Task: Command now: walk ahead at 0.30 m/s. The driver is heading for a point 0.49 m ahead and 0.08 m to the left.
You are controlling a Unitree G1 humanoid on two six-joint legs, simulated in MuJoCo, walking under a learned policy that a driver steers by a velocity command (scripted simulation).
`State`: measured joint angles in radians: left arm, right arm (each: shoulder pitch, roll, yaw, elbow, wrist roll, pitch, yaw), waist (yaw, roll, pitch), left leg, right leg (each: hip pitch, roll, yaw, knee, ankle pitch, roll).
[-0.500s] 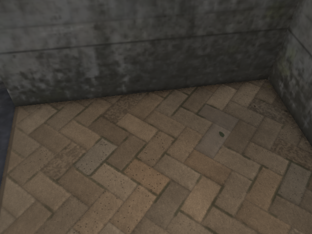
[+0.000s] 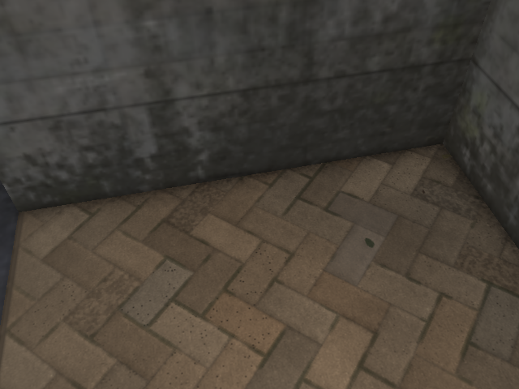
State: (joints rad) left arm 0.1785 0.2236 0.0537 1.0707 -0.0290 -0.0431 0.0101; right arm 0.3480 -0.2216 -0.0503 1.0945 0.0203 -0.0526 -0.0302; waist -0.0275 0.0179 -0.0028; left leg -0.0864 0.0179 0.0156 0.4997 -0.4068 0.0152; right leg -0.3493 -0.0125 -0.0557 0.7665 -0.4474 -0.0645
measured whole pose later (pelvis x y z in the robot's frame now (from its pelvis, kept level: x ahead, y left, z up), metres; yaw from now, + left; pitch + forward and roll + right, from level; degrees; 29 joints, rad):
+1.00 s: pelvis +0.42 +0.02 +0.01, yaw +0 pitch +1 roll +3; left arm 0.11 0.22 0.05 0.96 0.00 -0.03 0.03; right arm 0.20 -0.21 -0.03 1.04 -0.01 -0.06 -0.01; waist -0.02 -0.04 0.00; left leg -0.19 -0.08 0.09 0.37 -0.20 0.06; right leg -0.42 -0.08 0.03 0.56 -0.11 0.00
